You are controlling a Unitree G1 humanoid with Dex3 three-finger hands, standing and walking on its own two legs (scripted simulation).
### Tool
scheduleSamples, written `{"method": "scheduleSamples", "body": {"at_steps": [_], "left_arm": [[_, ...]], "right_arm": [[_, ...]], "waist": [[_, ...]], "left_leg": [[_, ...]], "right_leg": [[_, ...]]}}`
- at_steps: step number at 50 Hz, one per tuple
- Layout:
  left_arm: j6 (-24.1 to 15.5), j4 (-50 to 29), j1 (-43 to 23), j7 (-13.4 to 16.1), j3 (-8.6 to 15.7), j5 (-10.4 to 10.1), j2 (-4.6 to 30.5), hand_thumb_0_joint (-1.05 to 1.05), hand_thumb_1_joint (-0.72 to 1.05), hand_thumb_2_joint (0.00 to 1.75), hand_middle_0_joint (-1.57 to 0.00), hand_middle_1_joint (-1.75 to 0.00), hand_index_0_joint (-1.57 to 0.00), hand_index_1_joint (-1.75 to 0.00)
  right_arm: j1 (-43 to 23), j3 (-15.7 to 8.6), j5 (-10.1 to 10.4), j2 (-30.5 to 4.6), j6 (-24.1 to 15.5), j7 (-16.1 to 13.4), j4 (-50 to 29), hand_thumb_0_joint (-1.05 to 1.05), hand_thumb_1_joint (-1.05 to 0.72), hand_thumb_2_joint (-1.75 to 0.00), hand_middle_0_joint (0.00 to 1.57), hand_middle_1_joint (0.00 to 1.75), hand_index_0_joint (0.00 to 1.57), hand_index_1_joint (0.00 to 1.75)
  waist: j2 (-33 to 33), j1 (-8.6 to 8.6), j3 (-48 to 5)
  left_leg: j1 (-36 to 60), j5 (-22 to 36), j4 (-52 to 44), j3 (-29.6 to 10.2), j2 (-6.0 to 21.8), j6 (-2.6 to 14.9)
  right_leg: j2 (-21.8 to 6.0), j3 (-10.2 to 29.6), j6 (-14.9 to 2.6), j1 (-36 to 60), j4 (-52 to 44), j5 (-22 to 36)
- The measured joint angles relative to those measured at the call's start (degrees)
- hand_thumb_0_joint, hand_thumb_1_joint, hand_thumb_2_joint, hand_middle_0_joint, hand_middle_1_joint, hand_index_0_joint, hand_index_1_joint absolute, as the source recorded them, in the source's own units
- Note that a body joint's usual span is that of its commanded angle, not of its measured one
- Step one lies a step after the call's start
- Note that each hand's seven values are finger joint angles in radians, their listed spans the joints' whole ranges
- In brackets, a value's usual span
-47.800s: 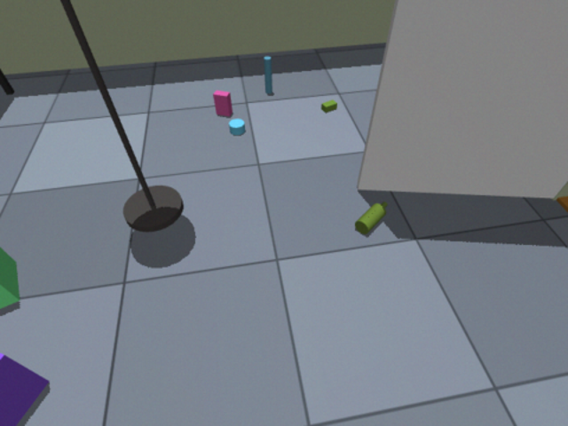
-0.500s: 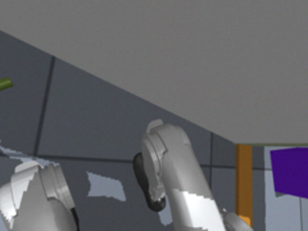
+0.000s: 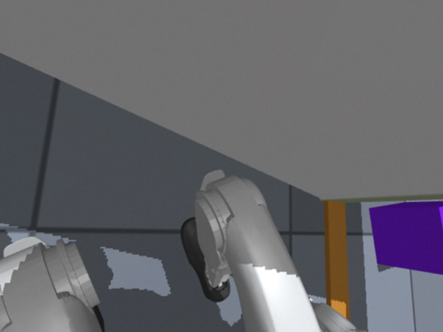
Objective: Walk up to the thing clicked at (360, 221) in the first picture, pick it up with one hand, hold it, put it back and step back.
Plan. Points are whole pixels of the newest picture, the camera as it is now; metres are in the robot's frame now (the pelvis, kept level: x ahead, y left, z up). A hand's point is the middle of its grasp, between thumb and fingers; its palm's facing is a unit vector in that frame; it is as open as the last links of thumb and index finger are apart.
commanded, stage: rest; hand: left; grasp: from above
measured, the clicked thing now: out of the picture +0.47 +0.31 -0.27
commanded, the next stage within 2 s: open in 0.14 s
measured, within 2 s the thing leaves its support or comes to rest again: rests again in 0.46 s
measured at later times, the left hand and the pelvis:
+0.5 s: hand out of the picture +0.45 +0.33 -0.25, palm faces -0.41 -0.21 -0.89, open 10.3 cm; pelvis +0.00 +0.00 +0.00, yaw -1 degrees
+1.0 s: hand out of the picture +0.45 +0.33 -0.25, palm faces -0.42 -0.21 -0.88, open 13.5 cm; pelvis -0.01 +0.00 +0.01, yaw -1 degrees
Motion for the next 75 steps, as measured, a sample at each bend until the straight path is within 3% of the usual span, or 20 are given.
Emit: {"method": "scheduleSamples", "body": {"at_steps": [15,23,46,61,75], "left_arm": [[-0.56,1.63,-1.35,0.8,-1.57,-0.65,1.58,0.0,0.03,0.37,-0.79,-0.42,-0.78,-0.4],[-0.34,1.67,-1.44,1.15,-1.85,-0.72,1.85,0.0,0.05,0.46,-0.67,-0.5,-0.67,-0.49],[0.07,0.67,-1.26,-0.28,-2.56,-2.31,2.71,0.0,-0.38,0.87,-0.25,-0.85,-0.24,-0.86],[0.1,-0.52,-1.24,0.05,-3.19,-2.22,2.6,0.0,-0.5,0.99,-0.13,-0.97,-0.12,-0.98],[0.5,-0.83,-1.02,-0.7,-2.93,-2.77,2.69,0.0,-0.51,1.04,-0.11,-1.02,-0.1,-1.03]], "right_arm": [[0.36,1.4,0.11,-0.84,-1.61,0.86,-0.5,0.0,-0.9,-0.9,0.2,0.3,0.2,0.3],[-0.08,1.82,0.34,-1.15,-2.0,0.84,-0.91,0.0,-0.9,-0.9,0.2,0.3,0.2,0.3],[0.35,2.6,0.85,-1.13,-1.17,0.06,-1.93,0.0,-0.9,-0.9,0.2,0.3,0.2,0.3],[0.49,2.78,0.87,-0.93,-1.25,-0.07,-2.4,0.0,-0.9,-0.9,0.21,0.3,0.2,0.3],[0.44,2.66,1.07,-1.0,-1.12,0.06,-2.66,0.0,-0.9,-0.9,0.2,0.3,0.2,0.3]], "waist": [[-0.54,-0.19,0.91],[-0.79,-0.32,1.15],[-1.05,-0.88,1.68],[-1.38,-0.69,1.82],[-1.16,-0.66,1.81]], "left_leg": [[0.47,-0.29,0.25,-0.72,0.27,-0.02],[0.7,-0.15,0.1,-1.04,0.25,-0.12],[0.98,0.49,-0.73,-1.12,0.27,-0.07],[1.03,0.23,-0.87,-1.15,0.41,0.17],[0.93,0.48,-1.14,-0.94,0.29,0.43]], "right_leg": [[0.32,-0.61,0.2,0.53,-0.39,0.28],[0.33,-0.87,0.42,0.83,-0.7,0.48],[0.21,-1.11,0.46,1.3,-1.65,1.03],[0.23,-1.24,0.45,1.51,-2.05,0.96],[0.01,-1.2,0.43,1.71,-2.34,0.94]]}}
